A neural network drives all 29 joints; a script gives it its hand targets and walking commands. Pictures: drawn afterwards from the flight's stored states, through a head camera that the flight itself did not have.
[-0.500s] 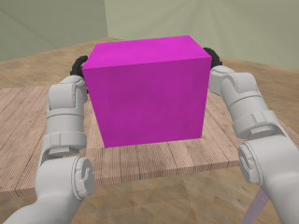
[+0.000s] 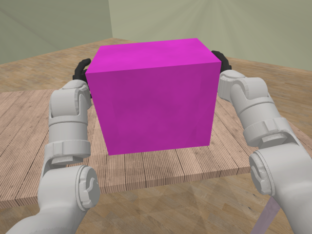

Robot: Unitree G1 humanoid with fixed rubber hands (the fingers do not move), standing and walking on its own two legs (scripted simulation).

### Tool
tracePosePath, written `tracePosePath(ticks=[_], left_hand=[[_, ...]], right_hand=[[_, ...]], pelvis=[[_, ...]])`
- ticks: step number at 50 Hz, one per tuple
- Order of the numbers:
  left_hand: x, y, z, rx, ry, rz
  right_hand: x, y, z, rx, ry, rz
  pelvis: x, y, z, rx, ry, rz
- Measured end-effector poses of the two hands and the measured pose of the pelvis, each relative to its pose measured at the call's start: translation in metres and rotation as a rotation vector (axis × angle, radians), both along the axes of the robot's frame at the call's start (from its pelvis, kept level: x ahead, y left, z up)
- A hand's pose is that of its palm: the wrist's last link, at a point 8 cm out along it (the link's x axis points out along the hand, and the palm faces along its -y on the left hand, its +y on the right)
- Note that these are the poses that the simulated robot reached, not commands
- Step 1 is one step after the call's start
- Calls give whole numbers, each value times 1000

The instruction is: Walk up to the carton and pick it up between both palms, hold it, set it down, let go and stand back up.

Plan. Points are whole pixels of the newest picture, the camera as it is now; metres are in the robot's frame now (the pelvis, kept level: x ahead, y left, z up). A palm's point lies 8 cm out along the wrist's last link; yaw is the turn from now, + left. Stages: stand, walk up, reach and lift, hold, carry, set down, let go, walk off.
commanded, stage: hold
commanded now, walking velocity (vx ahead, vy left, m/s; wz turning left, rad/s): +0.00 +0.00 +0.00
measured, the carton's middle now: (154, 95) +0.37 +0.00 +0.26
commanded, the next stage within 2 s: none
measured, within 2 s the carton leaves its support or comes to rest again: neither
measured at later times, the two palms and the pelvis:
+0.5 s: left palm (81, 87) +0.37 +0.18 +0.28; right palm (223, 76) +0.37 -0.16 +0.30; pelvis +0.00 +0.00 +0.00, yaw +0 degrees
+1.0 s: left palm (82, 87) +0.37 +0.17 +0.28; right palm (223, 77) +0.37 -0.16 +0.30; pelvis +0.00 +0.00 +0.00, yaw +0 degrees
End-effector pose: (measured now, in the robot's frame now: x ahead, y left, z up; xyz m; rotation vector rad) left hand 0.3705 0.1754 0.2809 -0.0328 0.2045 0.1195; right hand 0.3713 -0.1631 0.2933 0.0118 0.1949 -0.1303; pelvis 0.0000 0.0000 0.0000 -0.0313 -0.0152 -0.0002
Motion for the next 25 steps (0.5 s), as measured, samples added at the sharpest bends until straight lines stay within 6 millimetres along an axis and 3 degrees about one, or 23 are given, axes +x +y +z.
tracePosePath(ticks=[25], left_hand=[[1, 0, 2, -7, 6, -8]], right_hand=[[-1, 0, 7, -6, 9, -9]], pelvis=[[-1, 1, 0, 0, 3, -3]])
